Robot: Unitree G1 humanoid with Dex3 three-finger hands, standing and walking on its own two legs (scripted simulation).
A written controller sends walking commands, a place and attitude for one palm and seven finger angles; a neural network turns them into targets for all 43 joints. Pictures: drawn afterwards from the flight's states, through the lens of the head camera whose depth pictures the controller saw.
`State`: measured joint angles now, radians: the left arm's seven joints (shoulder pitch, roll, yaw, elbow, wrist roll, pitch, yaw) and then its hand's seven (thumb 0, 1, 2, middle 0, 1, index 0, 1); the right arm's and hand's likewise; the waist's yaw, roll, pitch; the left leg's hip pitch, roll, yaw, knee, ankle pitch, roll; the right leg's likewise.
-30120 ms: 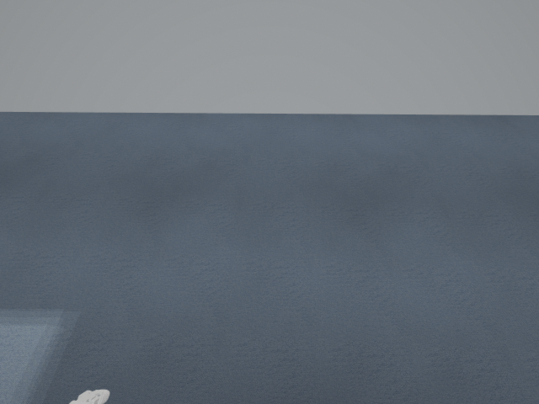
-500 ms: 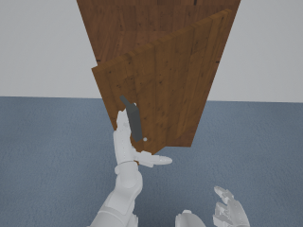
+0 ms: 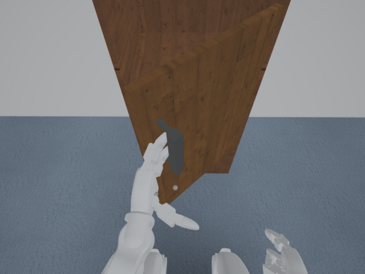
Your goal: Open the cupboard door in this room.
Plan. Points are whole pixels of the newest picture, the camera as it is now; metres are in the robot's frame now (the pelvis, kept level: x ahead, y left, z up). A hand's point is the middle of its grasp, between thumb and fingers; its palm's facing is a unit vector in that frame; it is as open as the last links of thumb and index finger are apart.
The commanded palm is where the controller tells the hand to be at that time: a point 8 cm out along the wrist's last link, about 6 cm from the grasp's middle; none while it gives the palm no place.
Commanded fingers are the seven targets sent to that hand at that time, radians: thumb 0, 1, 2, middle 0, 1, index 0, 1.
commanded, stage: slide the hand sideways off the handle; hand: left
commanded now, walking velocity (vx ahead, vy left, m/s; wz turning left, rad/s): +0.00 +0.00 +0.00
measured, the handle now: (169, 147) +0.37 +0.05 +0.06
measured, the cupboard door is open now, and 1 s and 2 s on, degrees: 43 43 43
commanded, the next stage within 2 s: draw the hand back to the body in 0.64 s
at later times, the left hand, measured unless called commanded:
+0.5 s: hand (146, 206) +0.25 +0.08 +0.05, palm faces -0.01 -1.00 +0.01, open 16.2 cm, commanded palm +0.22 +0.14 +0.05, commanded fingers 0.00 -0.50 0.30 -0.15 -0.30 -0.15 -0.30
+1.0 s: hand (118, 212) +0.22 +0.12 +0.09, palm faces +0.00 -1.00 -0.05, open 16.3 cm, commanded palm +0.19 +0.18 +0.10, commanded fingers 0.00 -0.50 0.30 -0.15 -0.30 -0.15 -0.30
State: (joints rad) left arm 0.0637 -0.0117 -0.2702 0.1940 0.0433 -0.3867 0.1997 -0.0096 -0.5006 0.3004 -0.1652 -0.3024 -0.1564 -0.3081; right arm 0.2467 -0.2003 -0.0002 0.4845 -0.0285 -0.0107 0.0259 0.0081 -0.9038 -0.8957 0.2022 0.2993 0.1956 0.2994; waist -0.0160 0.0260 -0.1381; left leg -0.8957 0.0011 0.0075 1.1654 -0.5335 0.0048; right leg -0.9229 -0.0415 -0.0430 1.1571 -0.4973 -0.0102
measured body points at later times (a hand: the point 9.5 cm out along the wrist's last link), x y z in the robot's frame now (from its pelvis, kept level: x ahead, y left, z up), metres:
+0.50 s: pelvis +0.02 -0.01 +0.00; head +0.09 -0.01 +0.44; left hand +0.24 +0.14 +0.05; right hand +0.21 -0.22 -0.09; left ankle +0.02 +0.12 -0.65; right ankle +0.04 -0.12 -0.65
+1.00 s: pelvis +0.02 -0.01 +0.01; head +0.07 -0.02 +0.46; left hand +0.22 +0.17 +0.10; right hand +0.20 -0.22 -0.07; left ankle +0.02 +0.12 -0.65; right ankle +0.04 -0.12 -0.65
